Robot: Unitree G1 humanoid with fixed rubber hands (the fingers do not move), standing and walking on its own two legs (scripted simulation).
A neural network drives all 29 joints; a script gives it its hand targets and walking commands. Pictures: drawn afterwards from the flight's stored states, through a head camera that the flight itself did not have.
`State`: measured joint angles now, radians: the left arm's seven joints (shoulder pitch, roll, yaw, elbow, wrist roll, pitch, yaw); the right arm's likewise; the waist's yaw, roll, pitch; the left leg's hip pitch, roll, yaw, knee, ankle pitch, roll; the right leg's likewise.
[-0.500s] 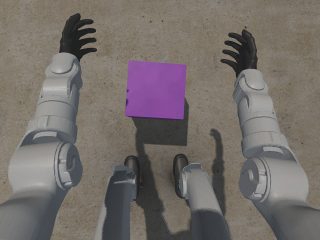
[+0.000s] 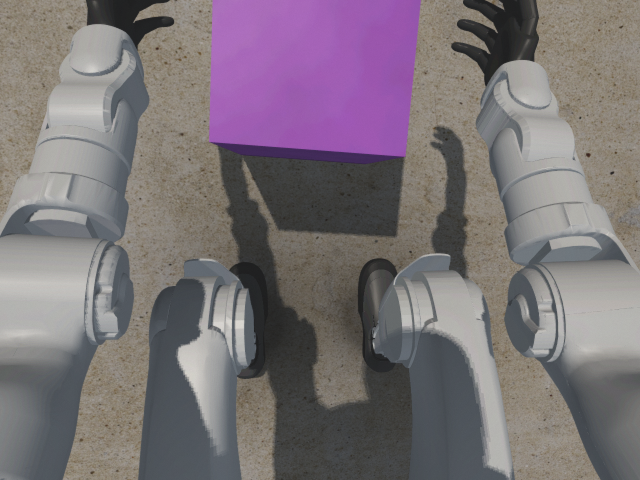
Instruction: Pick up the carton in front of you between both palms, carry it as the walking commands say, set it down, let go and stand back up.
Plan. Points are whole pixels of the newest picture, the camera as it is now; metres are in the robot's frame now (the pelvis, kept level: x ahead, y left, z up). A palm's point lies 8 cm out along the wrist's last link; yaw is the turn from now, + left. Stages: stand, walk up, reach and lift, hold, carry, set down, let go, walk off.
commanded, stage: reach and lift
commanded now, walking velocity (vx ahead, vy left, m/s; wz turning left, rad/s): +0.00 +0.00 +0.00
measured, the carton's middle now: (310, 80) +0.53 +0.01 -0.30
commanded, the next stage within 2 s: none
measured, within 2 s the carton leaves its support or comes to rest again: leaves its support in 1.06 s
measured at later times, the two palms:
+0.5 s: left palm (162, 39) +0.56 +0.18 -0.23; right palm (463, 69) +0.53 -0.17 -0.23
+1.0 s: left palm (182, 39) +0.56 +0.16 -0.23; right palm (445, 63) +0.54 -0.15 -0.22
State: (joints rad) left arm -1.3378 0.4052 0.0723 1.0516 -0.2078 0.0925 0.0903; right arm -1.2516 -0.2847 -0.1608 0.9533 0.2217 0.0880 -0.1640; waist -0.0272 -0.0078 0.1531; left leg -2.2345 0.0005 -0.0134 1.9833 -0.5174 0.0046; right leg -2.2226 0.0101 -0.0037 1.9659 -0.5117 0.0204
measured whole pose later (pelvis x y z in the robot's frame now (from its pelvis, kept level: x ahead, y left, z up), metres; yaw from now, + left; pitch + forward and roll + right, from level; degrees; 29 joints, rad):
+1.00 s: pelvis -0.01 +0.00 -0.06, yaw +0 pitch +36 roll -2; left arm -1.59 0.35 0.03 1.25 -0.16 0.09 0.11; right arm -1.49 -0.24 -0.21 1.14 0.16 0.09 -0.16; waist -0.02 -0.02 0.38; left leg -2.29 0.00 -0.02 2.20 -0.54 0.01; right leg -2.27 0.02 0.00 2.18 -0.54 0.03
